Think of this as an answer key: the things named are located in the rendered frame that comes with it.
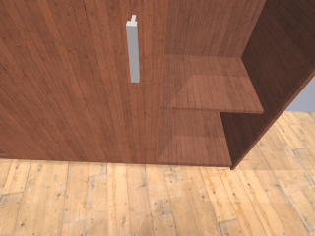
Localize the handle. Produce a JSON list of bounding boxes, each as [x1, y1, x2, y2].
[[126, 15, 140, 83]]

